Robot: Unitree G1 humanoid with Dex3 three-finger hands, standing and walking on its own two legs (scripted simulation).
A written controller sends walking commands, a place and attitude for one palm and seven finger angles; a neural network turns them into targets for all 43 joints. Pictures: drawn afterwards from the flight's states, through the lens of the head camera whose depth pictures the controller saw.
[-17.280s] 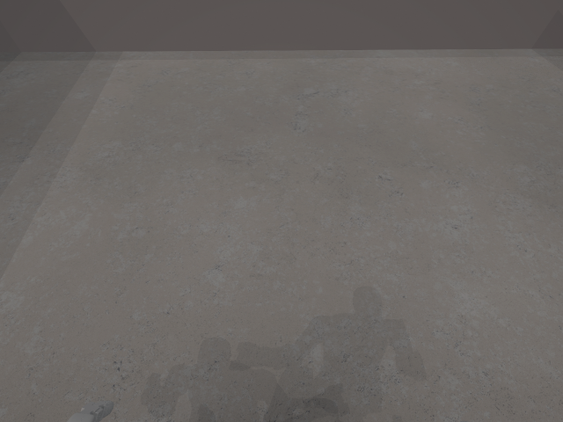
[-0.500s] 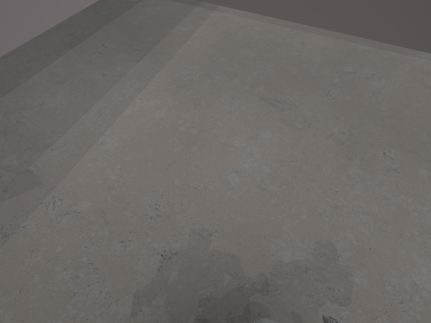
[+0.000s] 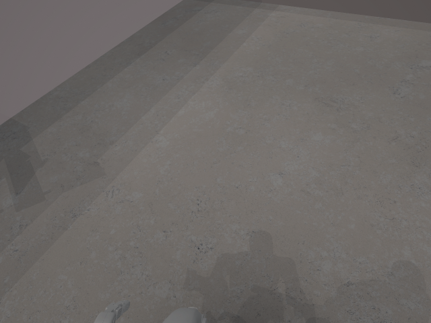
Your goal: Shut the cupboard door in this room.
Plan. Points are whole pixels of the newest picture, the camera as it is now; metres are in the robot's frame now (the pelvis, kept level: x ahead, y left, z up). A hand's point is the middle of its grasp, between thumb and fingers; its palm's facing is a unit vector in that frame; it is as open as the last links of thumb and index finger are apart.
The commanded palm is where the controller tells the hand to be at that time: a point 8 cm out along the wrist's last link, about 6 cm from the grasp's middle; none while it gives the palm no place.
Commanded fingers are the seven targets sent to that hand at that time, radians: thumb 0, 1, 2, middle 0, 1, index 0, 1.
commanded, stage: turn or walk to find it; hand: left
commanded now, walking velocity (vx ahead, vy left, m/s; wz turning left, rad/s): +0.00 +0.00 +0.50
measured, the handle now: out of the picture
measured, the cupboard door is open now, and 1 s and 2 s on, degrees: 69 69 69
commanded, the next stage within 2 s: none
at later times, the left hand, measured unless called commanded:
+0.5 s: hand out of the picture -0.07 +0.25 -0.19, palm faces +0.32 -0.91 -0.25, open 7.4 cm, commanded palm none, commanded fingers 0.00 0.90 0.90 -0.20 -0.30 -0.20 -0.30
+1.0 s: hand out of the picture +0.02 +0.22 -0.14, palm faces +0.46 -0.84 -0.29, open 7.4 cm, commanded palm none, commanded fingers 0.00 0.90 0.90 -0.20 -0.30 -0.20 -0.30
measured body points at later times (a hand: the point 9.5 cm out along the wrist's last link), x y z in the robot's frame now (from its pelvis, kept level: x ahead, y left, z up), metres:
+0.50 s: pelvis -0.02 +0.04 -0.01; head +0.01 +0.07 +0.44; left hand -0.08 +0.30 -0.17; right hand +0.18 -0.17 -0.13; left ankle -0.05 +0.13 -0.74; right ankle -0.01 -0.09 -0.70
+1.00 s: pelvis -0.01 -0.01 -0.01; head +0.03 -0.03 +0.44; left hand -0.01 +0.27 -0.12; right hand +0.12 -0.23 -0.17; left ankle -0.06 +0.12 -0.72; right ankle +0.04 -0.10 -0.74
